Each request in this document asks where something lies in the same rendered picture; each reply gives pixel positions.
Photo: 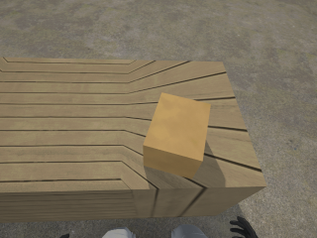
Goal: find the right robot hand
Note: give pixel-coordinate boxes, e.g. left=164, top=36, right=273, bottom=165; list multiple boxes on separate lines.
left=230, top=216, right=259, bottom=238

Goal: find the robot thigh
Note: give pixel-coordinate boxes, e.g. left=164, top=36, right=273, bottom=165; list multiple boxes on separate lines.
left=171, top=224, right=208, bottom=238
left=102, top=227, right=136, bottom=238

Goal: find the pedestal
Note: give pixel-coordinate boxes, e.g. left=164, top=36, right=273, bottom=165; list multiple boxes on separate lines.
left=0, top=57, right=267, bottom=223

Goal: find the right robot thigh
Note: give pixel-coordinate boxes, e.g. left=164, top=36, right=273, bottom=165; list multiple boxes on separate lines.
left=171, top=224, right=208, bottom=238

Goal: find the carton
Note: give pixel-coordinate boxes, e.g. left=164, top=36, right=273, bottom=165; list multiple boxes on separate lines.
left=143, top=92, right=211, bottom=179

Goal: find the left robot thigh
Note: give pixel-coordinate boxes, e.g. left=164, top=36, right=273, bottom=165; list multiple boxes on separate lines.
left=102, top=227, right=136, bottom=238

